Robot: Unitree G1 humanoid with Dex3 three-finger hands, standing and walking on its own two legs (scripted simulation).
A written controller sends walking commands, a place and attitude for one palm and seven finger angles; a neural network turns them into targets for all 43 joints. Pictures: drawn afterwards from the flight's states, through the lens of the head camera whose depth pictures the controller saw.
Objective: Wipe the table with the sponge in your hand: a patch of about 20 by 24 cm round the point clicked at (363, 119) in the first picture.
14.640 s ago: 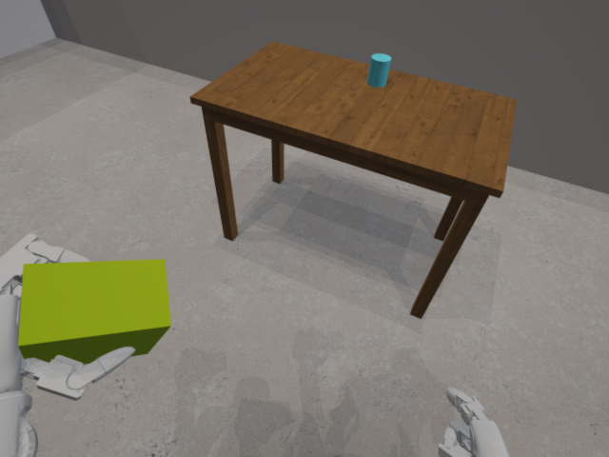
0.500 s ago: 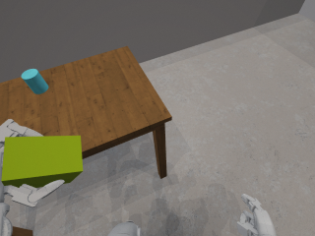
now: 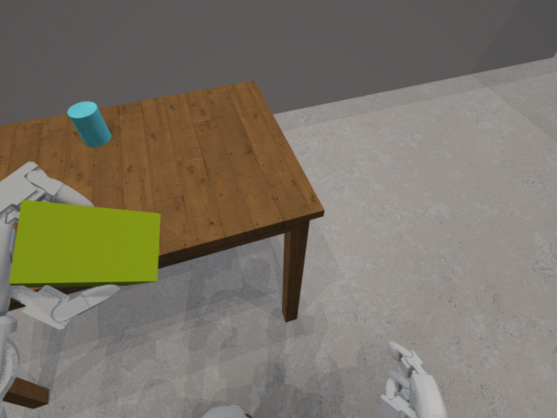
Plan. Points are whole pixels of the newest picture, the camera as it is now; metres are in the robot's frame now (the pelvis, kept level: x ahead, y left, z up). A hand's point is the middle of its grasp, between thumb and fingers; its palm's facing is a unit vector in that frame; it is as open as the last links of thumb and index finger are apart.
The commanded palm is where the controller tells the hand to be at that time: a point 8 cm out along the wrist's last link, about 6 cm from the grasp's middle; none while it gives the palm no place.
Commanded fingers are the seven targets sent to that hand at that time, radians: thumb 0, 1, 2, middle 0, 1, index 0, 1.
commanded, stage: come to a stop and stand still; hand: left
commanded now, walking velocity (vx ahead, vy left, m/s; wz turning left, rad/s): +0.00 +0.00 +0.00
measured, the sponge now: (103, 252) +0.24 +0.21 +0.17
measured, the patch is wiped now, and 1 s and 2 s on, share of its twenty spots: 0.00 0.00 0.00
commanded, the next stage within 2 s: look again from close up in 1.38 s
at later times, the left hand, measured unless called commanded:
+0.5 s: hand (79, 227) +0.26 +0.24 +0.19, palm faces +0.31 -0.82 -0.47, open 10.7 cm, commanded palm +0.19 +0.27 +0.18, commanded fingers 0.00 0.10 1.30 -1.20 -1.60 -1.20 -1.60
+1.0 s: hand (52, 226) +0.26 +0.27 +0.18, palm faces +0.32 -0.87 -0.37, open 10.7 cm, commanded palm +0.20 +0.31 +0.18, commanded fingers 0.00 0.10 1.30 -1.20 -1.60 -1.20 -1.60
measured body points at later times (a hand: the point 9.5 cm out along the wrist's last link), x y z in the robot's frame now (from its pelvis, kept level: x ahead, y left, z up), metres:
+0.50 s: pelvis +0.01 +0.00 +0.01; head +0.07 +0.02 +0.45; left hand +0.23 +0.28 +0.21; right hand +0.18 -0.25 -0.06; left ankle +0.03 +0.10 -0.73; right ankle +0.01 -0.09 -0.73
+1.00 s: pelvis +0.02 +0.04 +0.01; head +0.06 +0.06 +0.46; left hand +0.24 +0.32 +0.20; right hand +0.21 -0.19 -0.05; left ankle +0.03 +0.10 -0.73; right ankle +0.01 -0.09 -0.73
